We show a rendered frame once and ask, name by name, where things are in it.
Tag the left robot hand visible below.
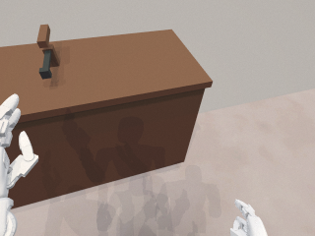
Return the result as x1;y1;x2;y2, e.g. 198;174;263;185
0;93;38;199

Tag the right robot hand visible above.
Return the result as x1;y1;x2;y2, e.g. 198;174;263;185
230;199;268;236

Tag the tap lever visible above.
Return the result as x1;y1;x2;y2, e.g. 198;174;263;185
38;50;52;80

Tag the left robot forearm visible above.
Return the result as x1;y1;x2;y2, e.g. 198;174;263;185
0;197;18;236

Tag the counter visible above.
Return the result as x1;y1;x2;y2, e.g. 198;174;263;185
0;24;213;209

